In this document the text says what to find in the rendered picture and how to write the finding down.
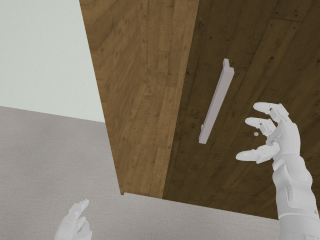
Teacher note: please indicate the robot left hand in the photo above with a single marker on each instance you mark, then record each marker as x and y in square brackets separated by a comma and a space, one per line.
[71, 223]

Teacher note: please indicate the handle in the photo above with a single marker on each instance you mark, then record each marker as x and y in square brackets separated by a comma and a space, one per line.
[217, 100]

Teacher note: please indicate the right robot forearm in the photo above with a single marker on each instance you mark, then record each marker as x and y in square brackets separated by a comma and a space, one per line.
[296, 204]

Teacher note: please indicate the robot right hand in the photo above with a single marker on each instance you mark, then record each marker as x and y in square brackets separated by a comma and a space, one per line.
[285, 135]

